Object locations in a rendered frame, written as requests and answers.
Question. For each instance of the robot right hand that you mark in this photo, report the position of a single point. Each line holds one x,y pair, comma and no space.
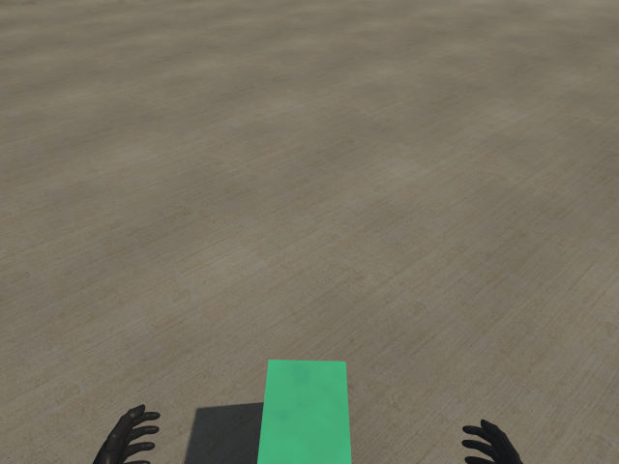
500,449

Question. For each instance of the robot left hand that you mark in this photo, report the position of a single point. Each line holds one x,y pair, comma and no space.
116,448

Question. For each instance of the carton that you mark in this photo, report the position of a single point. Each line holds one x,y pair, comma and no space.
305,416

